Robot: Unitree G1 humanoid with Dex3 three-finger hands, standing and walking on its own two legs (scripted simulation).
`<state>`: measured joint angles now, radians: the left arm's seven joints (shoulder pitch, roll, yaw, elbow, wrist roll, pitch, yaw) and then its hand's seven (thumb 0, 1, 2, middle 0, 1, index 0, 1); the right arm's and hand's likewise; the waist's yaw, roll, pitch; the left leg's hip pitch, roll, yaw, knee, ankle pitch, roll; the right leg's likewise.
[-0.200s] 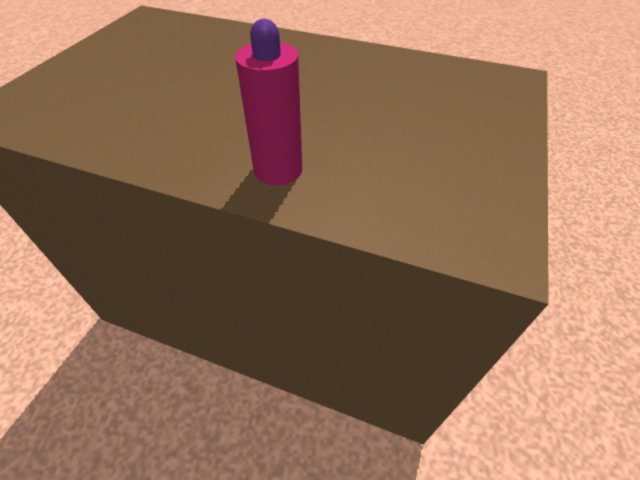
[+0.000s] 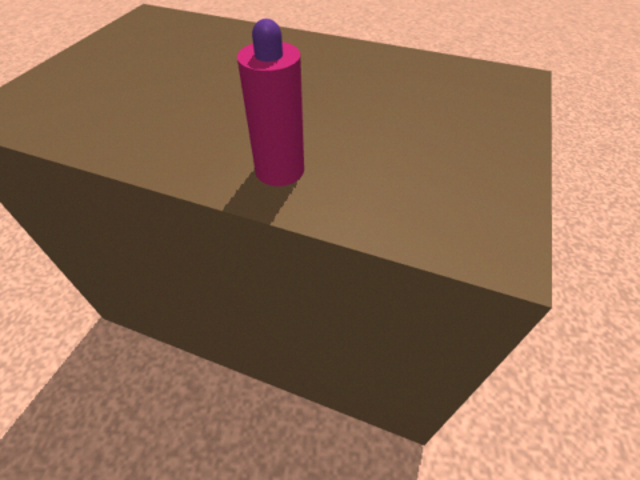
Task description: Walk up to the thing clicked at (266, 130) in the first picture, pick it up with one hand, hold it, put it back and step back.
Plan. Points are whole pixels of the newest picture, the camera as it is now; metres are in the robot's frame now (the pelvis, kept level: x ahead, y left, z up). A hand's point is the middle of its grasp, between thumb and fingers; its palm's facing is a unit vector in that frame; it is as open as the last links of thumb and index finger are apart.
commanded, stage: stand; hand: left
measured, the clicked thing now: (273, 106) +0.60 +0.08 +0.14
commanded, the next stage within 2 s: walk up in 0.92 s
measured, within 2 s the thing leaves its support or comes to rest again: neither
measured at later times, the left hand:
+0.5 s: hand out of the picture +0.09 +0.25 -0.16, palm faces -0.03 -0.94 -0.34, open 7.4 cm
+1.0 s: hand out of the picture +0.07 +0.27 -0.16, palm faces -0.04 -0.93 -0.35, open 7.4 cm
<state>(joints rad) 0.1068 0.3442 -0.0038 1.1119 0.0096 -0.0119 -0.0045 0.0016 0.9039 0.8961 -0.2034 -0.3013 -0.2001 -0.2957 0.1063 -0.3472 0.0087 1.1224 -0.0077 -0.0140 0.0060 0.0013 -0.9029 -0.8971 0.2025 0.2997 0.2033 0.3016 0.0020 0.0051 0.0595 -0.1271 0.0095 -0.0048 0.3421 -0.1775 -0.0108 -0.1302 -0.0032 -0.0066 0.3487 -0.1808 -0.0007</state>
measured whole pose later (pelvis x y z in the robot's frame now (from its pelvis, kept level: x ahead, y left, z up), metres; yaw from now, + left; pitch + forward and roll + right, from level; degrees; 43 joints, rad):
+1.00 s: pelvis +0.01 +0.01 +0.00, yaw -2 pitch -2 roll +0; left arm 0.19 0.35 0.03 1.06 0.03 -0.03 -0.01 0.00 0.90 0.90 -0.20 -0.30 -0.20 -0.30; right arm 0.14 -0.37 -0.03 1.06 -0.04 0.01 0.03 0.00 -0.90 -0.90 0.20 0.30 0.20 0.30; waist 0.01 0.02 0.05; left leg -0.19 0.01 0.01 0.53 -0.41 0.02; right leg -0.14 0.00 0.03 0.39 -0.23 -0.01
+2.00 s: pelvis +0.09 +0.06 -0.03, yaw -18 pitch -2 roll -1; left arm 0.15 0.41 0.05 0.81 0.01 0.05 0.00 0.00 0.90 0.90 -0.20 -0.30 -0.20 -0.30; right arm 0.22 -0.37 -0.03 0.86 -0.02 -0.04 -0.01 0.00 -0.90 -0.90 0.21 0.30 0.21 0.30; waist -0.01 -0.06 0.15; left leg -0.31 0.05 0.03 0.71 -0.36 0.00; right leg -0.44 0.07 0.12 1.03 -0.52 -0.02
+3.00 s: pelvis +0.08 +0.05 +0.00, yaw -21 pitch -2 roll +0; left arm 0.07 0.35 0.02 1.16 0.01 -0.01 -0.01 0.00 0.90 0.90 -0.20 -0.30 -0.20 -0.30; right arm 0.09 -0.36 -0.01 1.14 0.00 -0.01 0.01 0.00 -0.90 -0.90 0.20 0.30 0.20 0.30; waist 0.00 0.00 0.06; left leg -0.13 0.04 0.01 0.36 -0.19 -0.03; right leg -0.13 -0.02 0.05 0.35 -0.18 0.03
